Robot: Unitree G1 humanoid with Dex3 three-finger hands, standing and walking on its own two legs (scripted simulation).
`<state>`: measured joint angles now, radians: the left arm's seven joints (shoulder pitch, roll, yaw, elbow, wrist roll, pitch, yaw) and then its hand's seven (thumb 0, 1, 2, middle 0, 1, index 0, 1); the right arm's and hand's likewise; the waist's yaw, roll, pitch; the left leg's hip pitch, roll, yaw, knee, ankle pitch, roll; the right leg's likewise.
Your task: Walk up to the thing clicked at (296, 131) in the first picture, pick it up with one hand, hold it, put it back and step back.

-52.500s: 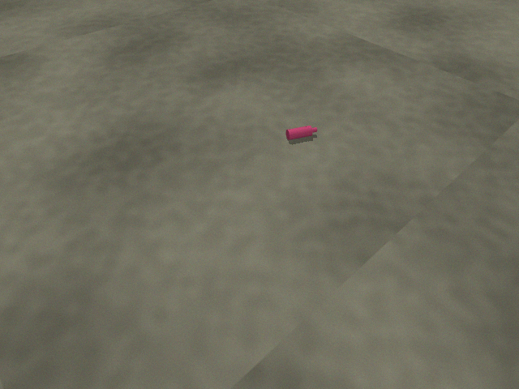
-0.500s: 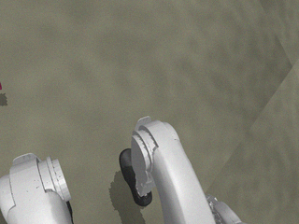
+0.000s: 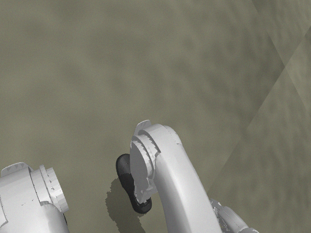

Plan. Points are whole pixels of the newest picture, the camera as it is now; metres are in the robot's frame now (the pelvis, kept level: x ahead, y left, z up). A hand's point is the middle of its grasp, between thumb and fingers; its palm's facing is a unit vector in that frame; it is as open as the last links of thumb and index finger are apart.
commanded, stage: open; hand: left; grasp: from above
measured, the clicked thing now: out of the picture +0.47 +0.33 -0.28
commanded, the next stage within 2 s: withdraw in 1.10 s
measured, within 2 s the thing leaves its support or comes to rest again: rests again in 0.38 s
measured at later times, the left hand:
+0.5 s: hand out of the picture +0.47 +0.34 -0.23, palm faces -0.46 -0.10 -0.88, open 10.4 cm
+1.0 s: hand out of the picture +0.46 +0.34 -0.23, palm faces -0.45 -0.10 -0.89, open 13.1 cm
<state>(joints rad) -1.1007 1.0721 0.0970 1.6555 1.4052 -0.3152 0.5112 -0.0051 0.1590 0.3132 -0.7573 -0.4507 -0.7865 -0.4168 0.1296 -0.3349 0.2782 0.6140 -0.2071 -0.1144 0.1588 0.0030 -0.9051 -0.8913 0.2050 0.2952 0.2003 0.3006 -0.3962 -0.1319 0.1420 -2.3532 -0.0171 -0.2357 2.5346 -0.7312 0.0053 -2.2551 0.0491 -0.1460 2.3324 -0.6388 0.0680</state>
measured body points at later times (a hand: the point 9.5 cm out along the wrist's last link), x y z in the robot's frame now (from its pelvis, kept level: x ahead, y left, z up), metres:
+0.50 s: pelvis +0.00 +0.00 +0.00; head +0.27 +0.13 +0.33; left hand +0.49 +0.34 -0.18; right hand +0.05 -0.26 -0.05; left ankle +0.06 +0.12 -0.28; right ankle +0.12 -0.13 -0.28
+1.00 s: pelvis +0.00 +0.00 +0.00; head +0.27 +0.14 +0.32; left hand +0.48 +0.34 -0.18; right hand +0.06 -0.26 -0.04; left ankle +0.06 +0.12 -0.28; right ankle +0.12 -0.13 -0.28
